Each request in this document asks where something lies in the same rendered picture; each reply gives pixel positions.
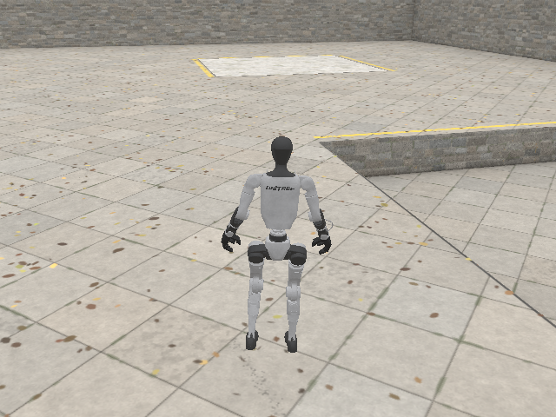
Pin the left robot thigh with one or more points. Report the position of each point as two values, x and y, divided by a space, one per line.
256 257

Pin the left robot hand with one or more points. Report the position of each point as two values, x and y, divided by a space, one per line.
232 239

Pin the robot right upper arm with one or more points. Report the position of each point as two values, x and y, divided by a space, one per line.
307 184

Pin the right robot hand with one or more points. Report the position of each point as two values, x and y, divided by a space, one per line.
319 242

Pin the robot right forearm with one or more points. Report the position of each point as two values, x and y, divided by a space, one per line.
321 228

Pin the humanoid robot torso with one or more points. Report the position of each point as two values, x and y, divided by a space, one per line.
279 206

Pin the robot left forearm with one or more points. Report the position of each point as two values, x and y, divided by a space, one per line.
233 225

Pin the robot left upper arm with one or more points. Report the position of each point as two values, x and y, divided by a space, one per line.
253 181

